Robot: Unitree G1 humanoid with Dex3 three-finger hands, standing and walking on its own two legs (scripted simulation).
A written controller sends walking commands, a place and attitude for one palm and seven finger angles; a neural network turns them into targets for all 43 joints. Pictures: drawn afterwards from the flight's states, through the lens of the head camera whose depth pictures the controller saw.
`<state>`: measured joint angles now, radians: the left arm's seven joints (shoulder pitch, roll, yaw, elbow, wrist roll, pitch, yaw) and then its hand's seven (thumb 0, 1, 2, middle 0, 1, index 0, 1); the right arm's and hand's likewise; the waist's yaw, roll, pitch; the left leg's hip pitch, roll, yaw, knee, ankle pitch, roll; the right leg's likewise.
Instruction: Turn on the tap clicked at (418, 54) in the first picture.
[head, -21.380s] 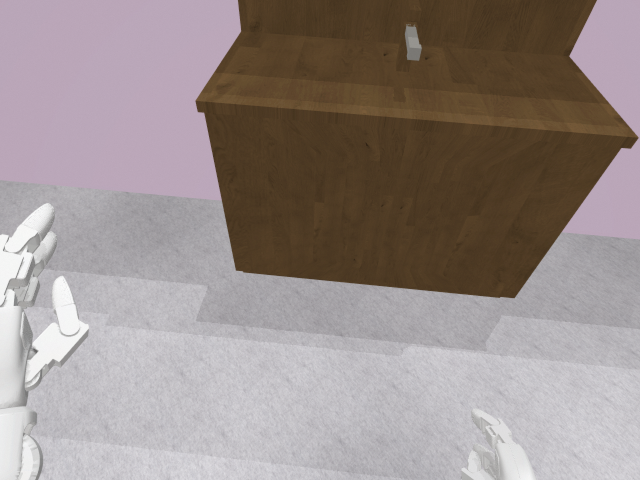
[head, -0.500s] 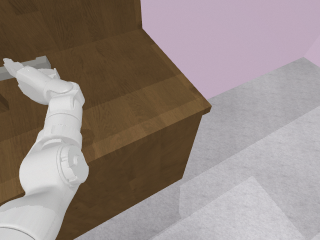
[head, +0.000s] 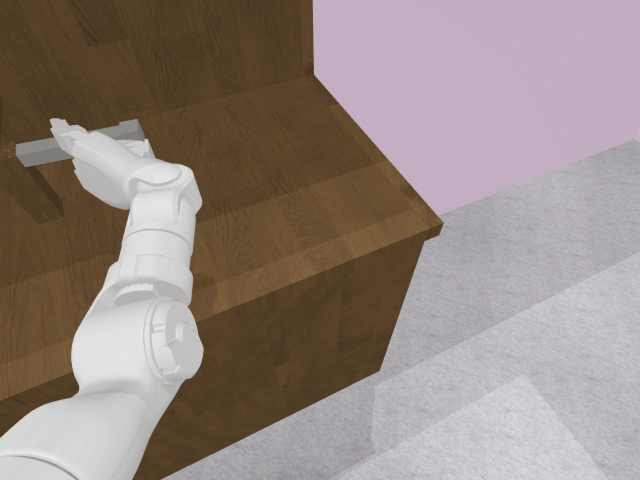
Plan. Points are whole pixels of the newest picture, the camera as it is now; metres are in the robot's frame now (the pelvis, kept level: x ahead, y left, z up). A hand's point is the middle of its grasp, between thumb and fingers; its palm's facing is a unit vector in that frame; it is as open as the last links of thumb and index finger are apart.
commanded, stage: lift the hand up off the lever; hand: left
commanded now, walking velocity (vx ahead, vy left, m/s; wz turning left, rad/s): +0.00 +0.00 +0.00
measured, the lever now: (132, 134) +0.55 +0.25 +0.13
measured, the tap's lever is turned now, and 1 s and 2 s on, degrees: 83 83 83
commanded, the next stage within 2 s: draw the hand back beside the body in 1.60 s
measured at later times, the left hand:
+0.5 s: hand (150, 137) +0.50 +0.20 +0.17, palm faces +0.84 -0.53 -0.13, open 7.8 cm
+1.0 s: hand (137, 129) +0.48 +0.20 +0.19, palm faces +0.83 -0.55 -0.09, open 7.8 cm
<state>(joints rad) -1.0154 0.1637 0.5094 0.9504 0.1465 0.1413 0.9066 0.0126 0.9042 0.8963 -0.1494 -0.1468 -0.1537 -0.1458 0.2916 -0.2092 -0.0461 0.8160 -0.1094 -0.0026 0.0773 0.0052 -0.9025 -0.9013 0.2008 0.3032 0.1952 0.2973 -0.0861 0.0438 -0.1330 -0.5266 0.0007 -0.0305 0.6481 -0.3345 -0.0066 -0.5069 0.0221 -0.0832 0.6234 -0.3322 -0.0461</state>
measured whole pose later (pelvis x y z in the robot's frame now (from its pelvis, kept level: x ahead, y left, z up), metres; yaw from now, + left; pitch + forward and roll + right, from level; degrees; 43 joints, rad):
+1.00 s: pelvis +0.00 -0.01 +0.01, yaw +0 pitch +9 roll +0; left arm -1.00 0.16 0.49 0.86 0.11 0.24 0.88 0.01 0.90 0.90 -0.15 -0.15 -0.15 -0.15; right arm 0.28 -0.23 -0.05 0.83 -0.08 -0.03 0.04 0.01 -0.90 -0.90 0.20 0.30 0.20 0.30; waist -0.06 0.05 -0.11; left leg -0.41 0.01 -0.03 0.55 -0.29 -0.01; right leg -0.40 0.03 -0.08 0.54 -0.30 -0.06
